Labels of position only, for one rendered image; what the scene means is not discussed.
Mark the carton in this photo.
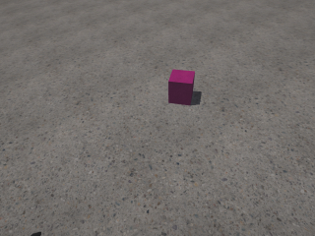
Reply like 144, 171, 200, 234
168, 69, 195, 106

